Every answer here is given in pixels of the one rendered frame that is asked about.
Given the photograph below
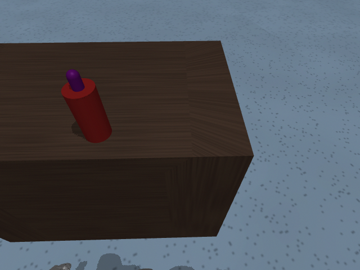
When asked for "bottle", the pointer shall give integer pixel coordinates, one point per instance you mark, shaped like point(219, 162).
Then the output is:
point(82, 98)

